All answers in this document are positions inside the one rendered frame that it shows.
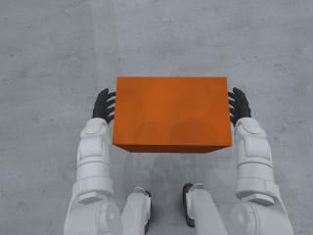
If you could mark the robot left shin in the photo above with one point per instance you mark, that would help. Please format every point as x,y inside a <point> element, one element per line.
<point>139,190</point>

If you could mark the right robot forearm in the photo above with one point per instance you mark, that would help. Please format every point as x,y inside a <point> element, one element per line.
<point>256,182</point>

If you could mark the robot left hand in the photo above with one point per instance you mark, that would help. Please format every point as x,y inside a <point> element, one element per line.
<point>101,106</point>

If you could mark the right robot upper arm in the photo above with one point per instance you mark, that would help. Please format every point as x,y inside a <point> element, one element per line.
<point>249,218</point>

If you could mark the robot left thigh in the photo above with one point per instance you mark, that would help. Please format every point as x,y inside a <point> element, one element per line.
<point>136,212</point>

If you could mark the left robot forearm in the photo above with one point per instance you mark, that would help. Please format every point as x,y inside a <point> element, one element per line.
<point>93,177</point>

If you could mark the robot right hand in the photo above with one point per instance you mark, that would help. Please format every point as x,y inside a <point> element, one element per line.
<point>241,106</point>

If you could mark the left robot upper arm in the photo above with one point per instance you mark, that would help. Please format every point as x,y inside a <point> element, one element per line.
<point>98,218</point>

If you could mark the carton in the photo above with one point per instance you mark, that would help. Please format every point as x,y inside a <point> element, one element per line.
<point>172,114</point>

